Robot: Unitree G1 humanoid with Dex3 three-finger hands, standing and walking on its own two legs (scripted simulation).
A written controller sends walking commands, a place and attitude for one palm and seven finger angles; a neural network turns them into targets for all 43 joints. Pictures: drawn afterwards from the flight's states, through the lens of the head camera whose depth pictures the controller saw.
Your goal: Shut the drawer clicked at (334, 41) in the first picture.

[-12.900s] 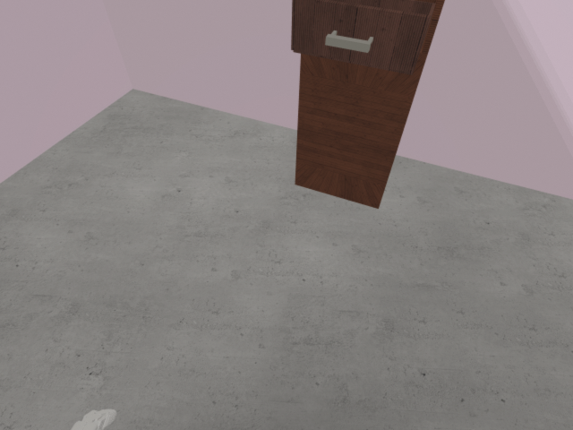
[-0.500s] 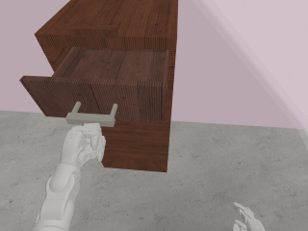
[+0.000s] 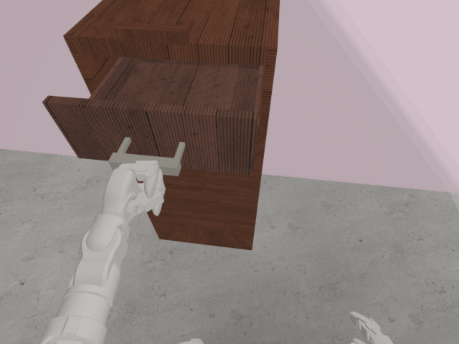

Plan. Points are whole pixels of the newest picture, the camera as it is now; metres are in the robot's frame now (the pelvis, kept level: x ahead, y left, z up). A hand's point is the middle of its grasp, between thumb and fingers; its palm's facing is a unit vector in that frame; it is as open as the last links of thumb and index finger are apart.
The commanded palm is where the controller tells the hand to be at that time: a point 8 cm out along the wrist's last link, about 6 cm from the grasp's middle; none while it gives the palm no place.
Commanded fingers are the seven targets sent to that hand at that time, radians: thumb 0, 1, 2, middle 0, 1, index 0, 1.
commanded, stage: push the drawer shut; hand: left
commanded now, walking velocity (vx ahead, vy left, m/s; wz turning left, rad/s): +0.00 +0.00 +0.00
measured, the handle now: (149, 154) +0.43 +0.17 +0.09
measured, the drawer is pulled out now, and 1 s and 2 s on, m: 0.16 0.03 0.00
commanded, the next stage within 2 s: pull the fist back off the drawer in 1.60 s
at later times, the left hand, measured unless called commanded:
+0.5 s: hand (165, 166) +0.41 +0.14 +0.08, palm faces -0.11 -0.99 -0.03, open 2.8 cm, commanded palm +0.41 +0.19 +0.09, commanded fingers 0.00 0.90 0.90 -1.40 -1.60 -1.40 -1.60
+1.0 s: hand (176, 139) +0.48 +0.13 +0.08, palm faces -0.10 -1.00 -0.01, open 2.9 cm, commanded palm +0.48 +0.17 +0.09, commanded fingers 0.00 0.90 0.90 -1.40 -1.60 -1.40 -1.60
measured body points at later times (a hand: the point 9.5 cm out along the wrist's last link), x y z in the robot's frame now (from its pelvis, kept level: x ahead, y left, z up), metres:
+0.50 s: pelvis -0.03 +0.01 -0.01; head +0.03 +0.02 +0.44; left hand +0.41 +0.19 +0.09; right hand +0.04 -0.25 -0.13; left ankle +0.04 +0.11 -0.71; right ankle -0.03 -0.09 -0.71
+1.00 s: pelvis -0.02 +0.02 -0.02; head +0.07 +0.03 +0.42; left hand +0.47 +0.18 +0.09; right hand -0.03 -0.24 -0.14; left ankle +0.04 +0.11 -0.71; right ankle -0.03 -0.09 -0.71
